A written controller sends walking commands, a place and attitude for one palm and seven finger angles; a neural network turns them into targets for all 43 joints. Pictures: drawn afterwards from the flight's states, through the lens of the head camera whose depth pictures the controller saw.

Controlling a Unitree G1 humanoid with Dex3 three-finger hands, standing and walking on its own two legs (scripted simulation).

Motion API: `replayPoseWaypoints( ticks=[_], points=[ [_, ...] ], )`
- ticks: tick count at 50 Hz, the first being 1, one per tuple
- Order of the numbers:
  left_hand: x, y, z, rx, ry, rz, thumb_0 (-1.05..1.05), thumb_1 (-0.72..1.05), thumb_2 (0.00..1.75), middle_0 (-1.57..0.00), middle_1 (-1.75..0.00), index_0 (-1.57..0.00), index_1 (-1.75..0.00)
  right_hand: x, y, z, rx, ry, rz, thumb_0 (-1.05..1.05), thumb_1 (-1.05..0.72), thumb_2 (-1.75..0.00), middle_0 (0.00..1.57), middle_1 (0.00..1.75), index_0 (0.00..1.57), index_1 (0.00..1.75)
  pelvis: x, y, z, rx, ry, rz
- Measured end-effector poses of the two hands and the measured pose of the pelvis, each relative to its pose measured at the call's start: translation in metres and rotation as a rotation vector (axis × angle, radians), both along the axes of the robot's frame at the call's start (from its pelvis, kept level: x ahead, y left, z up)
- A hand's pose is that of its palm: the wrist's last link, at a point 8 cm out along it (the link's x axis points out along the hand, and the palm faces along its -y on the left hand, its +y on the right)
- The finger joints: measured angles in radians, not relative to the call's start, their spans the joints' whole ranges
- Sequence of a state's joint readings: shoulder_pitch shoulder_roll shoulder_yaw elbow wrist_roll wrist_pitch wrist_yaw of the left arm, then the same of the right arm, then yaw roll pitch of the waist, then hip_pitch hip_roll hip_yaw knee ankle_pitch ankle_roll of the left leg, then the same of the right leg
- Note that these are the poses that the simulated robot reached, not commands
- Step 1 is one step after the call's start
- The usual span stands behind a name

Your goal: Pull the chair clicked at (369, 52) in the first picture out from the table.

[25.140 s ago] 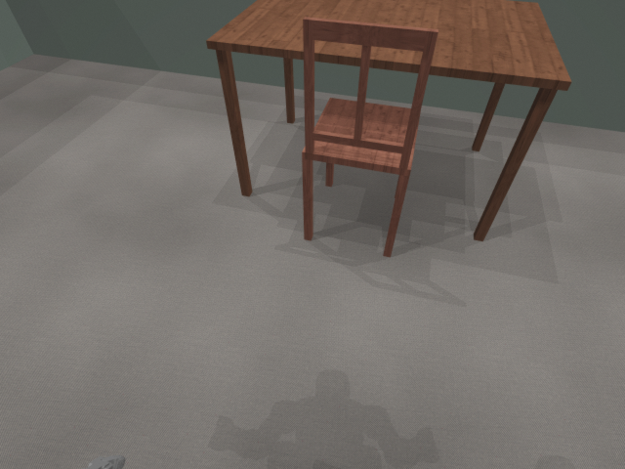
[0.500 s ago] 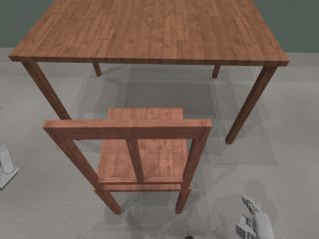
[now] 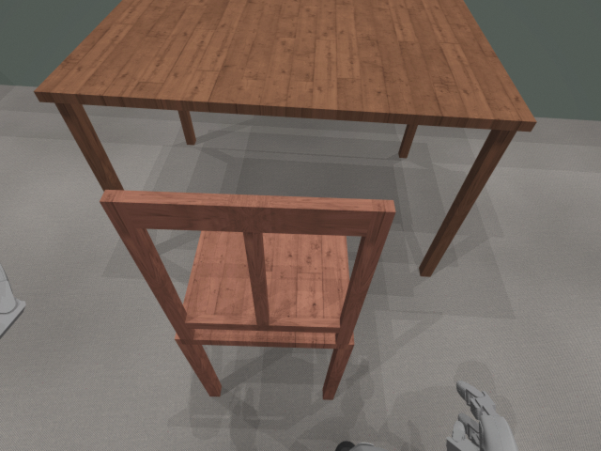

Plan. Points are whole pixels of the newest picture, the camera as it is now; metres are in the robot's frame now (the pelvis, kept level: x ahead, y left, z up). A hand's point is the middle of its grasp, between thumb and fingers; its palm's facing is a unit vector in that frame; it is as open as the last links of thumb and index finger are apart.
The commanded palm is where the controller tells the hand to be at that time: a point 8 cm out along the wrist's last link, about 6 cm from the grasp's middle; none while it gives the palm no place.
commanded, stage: step back with the hand held close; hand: left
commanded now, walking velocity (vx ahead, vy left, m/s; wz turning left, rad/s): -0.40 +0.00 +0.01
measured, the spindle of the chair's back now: (258, 282) +0.38 +0.10 -0.06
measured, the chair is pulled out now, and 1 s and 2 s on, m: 0.28 0.28 0.28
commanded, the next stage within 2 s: stop stepping back and stand still in 1.50 s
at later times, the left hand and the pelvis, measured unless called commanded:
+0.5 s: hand (23, 301) +0.21 +0.26 +0.18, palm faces +0.49 -0.74 -0.47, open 7.4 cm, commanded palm +0.13 +0.30 +0.19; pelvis +0.00 +0.00 -0.01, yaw +1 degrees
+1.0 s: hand out of the picture +0.18 +0.28 +0.17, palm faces +0.46 -0.71 -0.54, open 7.4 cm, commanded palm +0.11 +0.31 +0.19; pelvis -0.02 +0.00 +0.00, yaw +3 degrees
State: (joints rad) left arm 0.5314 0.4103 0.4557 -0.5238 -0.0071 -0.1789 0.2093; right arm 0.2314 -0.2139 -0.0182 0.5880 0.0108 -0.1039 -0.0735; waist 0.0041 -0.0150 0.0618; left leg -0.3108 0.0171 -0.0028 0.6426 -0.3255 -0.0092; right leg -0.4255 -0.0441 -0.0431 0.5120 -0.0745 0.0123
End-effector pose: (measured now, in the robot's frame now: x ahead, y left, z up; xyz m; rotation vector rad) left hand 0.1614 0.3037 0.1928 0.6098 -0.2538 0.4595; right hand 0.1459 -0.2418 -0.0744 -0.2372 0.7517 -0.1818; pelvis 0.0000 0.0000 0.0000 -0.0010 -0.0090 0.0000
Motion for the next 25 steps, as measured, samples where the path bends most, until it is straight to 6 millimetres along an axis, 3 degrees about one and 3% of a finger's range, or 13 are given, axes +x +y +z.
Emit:
replayPoseWaypoints(
  ticks=[10, 25],
  points=[
    [0.0, 0.0, -0.003, -0.001, -0.016, -0.013, 0.01, 0.88, 0.9, -0.22, -0.3, -0.21, -0.3, -0.002, 0.002, -0.006, -0.008, 0.033, 0.005, 0.02, -0.9, -0.9, 0.2, 0.3, 0.21, 0.3, -0.002, 0.003, -0.004, -0.004, 0.017, 0.005],
    [0.002, -0.006, 0.002, 0.021, -0.073, -0.047, 0.01, 0.88, 0.9, -0.22, -0.3, -0.21, -0.3, 0.012, 0.007, -0.007, 0.0, 0.007, 0.022, 0.02, -0.9, -0.9, 0.21, 0.3, 0.21, 0.3, -0.003, 0.0, -0.007, -0.007, 0.028, 0.012]
  ],
)
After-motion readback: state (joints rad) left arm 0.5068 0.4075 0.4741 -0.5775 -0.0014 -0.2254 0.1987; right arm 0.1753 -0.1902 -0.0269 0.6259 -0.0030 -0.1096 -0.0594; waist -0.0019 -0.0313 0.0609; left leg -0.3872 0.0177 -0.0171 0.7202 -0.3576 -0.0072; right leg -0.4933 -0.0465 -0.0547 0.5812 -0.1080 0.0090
